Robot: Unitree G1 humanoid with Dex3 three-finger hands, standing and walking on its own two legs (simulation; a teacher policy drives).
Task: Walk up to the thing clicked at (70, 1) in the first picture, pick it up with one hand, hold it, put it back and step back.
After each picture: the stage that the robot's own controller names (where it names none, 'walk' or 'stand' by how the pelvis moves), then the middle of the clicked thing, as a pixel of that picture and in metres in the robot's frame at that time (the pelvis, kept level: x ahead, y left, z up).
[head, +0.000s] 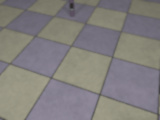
stand; (71, 8) +2.10 +0.13 -0.66
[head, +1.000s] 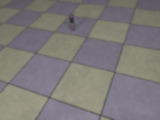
walk; (72, 22) +1.96 +0.24 -0.64
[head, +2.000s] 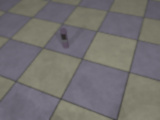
walk; (64, 38) +1.37 +0.26 -0.65
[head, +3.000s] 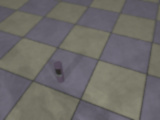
walk; (59, 72) +0.89 +0.25 -0.65
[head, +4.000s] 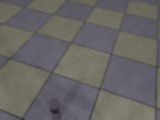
walk; (55, 110) +0.54 +0.18 -0.63
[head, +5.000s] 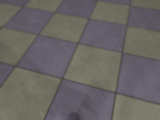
stand; out of the picture +0.41 +0.05 -0.62
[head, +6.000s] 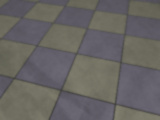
stand; out of the picture +0.35 +0.07 -0.65
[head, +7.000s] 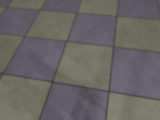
walk; out of the picture +0.31 +0.15 -0.62
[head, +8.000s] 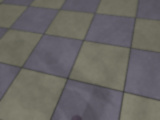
stand; out of the picture +0.36 +0.10 -0.61
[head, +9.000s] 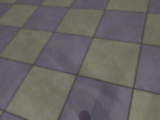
walk; out of the picture +0.38 +0.10 -0.61
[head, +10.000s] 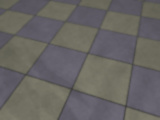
stand; out of the picture +0.35 +0.01 -0.65
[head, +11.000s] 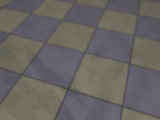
stand; out of the picture +0.34 +0.02 -0.66
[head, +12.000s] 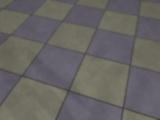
stand; out of the picture +0.32 +0.02 -0.66
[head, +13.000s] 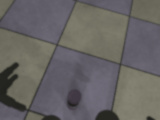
go down; (73, 100) +0.37 +0.00 -0.45
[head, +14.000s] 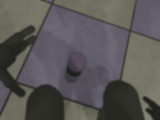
go down; (74, 70) +0.42 +0.01 -0.23
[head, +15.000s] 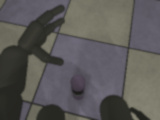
go down; (78, 89) +0.41 -0.01 -0.35
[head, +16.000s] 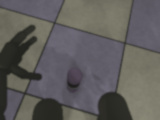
go down; (73, 81) +0.41 +0.00 -0.35
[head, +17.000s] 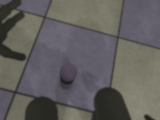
go down; (67, 78) +0.42 +0.00 -0.32
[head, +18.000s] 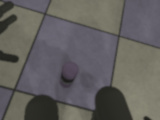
go down; (67, 76) +0.42 +0.00 -0.31
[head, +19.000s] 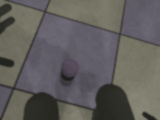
go down; (67, 74) +0.42 +0.00 -0.29
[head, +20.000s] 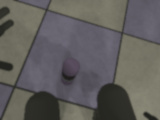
go down; (69, 73) +0.42 +0.00 -0.29
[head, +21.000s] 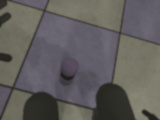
go down; (67, 73) +0.42 +0.00 -0.29
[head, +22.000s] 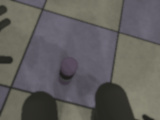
go down; (66, 73) +0.42 +0.00 -0.28
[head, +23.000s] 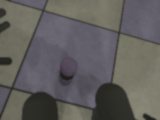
go down; (66, 73) +0.42 +0.01 -0.28
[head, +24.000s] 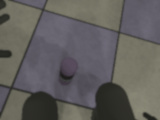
go down; (66, 73) +0.42 +0.00 -0.28
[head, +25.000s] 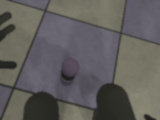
go down; (68, 74) +0.42 +0.00 -0.29
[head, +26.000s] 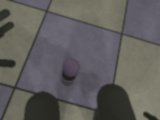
go down; (69, 74) +0.42 +0.00 -0.29
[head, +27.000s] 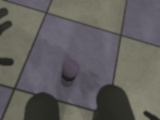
go down; (68, 75) +0.42 +0.00 -0.29
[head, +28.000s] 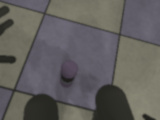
go down; (67, 75) +0.42 +0.00 -0.30
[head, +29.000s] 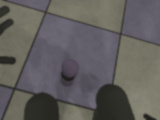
go down; (68, 74) +0.42 +0.00 -0.29
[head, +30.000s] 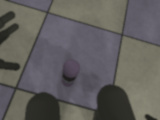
go down; (69, 75) +0.42 +0.00 -0.30
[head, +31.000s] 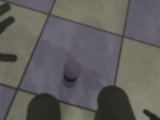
go down; (70, 76) +0.42 +0.00 -0.30
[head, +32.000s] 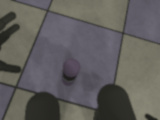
go down; (69, 74) +0.42 +0.00 -0.30
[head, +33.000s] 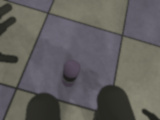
go down; (69, 75) +0.42 +0.00 -0.30
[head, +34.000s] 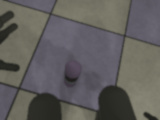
go down; (71, 75) +0.42 +0.00 -0.30
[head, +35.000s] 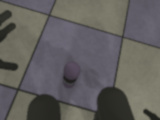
go down; (70, 77) +0.42 +0.00 -0.31
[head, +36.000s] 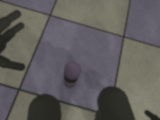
go down; (71, 76) +0.42 +0.00 -0.31
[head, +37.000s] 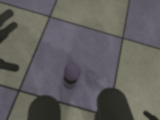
go down; (70, 78) +0.42 +0.00 -0.32
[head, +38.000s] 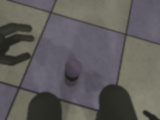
hold; (71, 75) +0.42 +0.00 -0.29
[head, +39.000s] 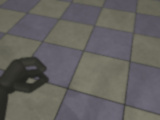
hold; out of the picture +0.34 -0.01 -0.59
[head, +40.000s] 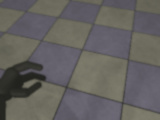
hold; out of the picture +0.33 +0.01 -0.61
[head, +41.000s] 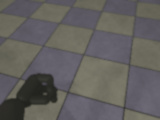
crouch; out of the picture +0.33 +0.00 -0.62
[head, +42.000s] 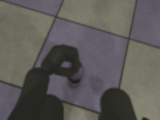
lower; (74, 77) +0.42 -0.01 -0.31
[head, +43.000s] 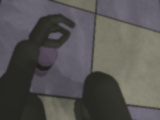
lower; (43, 63) +0.43 +0.03 -0.23
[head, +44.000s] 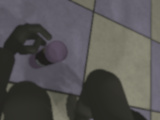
lower; (45, 57) +0.43 +0.03 -0.23
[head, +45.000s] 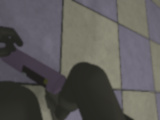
lower; (32, 68) +0.37 +0.01 -0.23
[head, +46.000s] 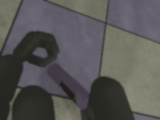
hold; (68, 84) +0.35 -0.02 -0.26
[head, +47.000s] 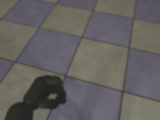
hold; out of the picture +0.23 -0.06 -0.65
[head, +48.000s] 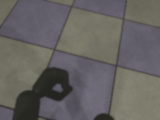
crouch; out of the picture +0.18 +0.08 -0.57
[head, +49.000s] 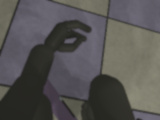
rest; (55, 103) +0.27 +0.01 -0.33
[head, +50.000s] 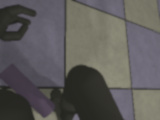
withdraw; (28, 91) +0.30 +0.01 -0.32
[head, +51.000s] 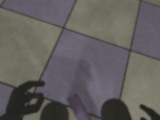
withdraw; (82, 115) +0.27 -0.03 -0.47
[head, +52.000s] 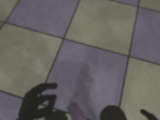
hold; out of the picture +0.24 +0.00 -0.52
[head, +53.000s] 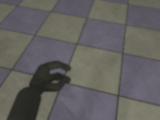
crouch; out of the picture +0.19 +0.00 -0.69
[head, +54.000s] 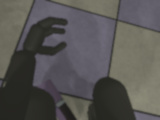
open; (58, 105) +0.27 +0.03 -0.35
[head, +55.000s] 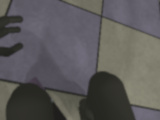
stand; (46, 105) +0.27 +0.04 -0.30
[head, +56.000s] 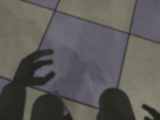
stand; (62, 114) +0.23 +0.06 -0.41
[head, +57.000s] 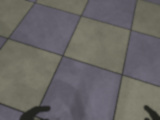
hold; out of the picture +0.19 +0.06 -0.59
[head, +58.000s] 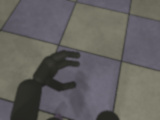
withdraw; out of the picture +0.20 +0.08 -0.55
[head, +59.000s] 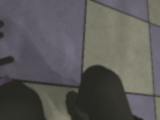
rest; (21, 106) +0.25 +0.09 -0.28
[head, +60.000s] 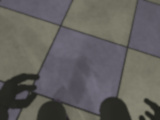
stand; out of the picture +0.24 +0.07 -0.46
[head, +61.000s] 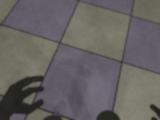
rise; out of the picture +0.21 +0.07 -0.54
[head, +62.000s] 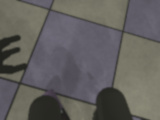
withdraw; (59, 113) +0.24 +0.07 -0.43
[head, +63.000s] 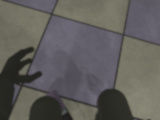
withdraw; (62, 114) +0.26 +0.06 -0.42
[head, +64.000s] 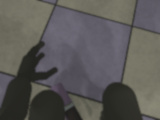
walk; (67, 108) +0.27 +0.05 -0.36
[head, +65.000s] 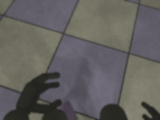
withdraw; out of the picture +0.24 +0.03 -0.50
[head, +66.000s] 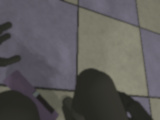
go down; (31, 98) +0.30 +0.03 -0.29
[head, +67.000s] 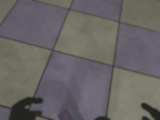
walk; out of the picture +0.26 -0.02 -0.57
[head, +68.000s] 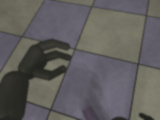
withdraw; out of the picture +0.26 -0.04 -0.57
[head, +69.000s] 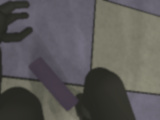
withdraw; (53, 83) +0.33 -0.01 -0.30
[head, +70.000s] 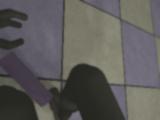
withdraw; (26, 79) +0.34 +0.00 -0.32
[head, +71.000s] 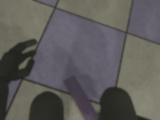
walk; (80, 98) +0.32 -0.04 -0.38
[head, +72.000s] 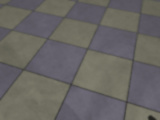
stand; out of the picture +0.23 -0.04 -0.68
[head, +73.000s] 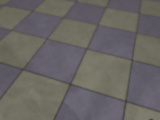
stand; out of the picture +0.24 -0.04 -0.68
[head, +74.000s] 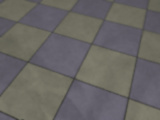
stand; out of the picture +0.24 -0.04 -0.69
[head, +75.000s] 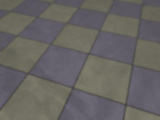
stand; out of the picture +0.25 -0.02 -0.74
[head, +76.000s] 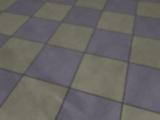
stand; out of the picture +0.23 +0.00 -0.75
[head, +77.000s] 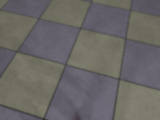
walk; out of the picture +0.27 -0.03 -0.72
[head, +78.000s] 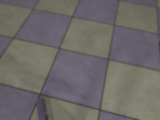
walk; (42, 115) +0.40 +0.28 -0.72
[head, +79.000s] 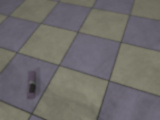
walk; (31, 84) +0.72 +0.51 -0.72
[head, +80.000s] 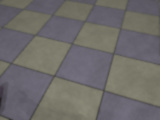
stand; out of the picture +0.66 +0.74 -0.73
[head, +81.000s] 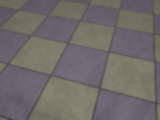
stand; out of the picture +0.63 +1.00 -0.75
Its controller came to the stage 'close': no
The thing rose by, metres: 0.00
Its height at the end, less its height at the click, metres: -0.09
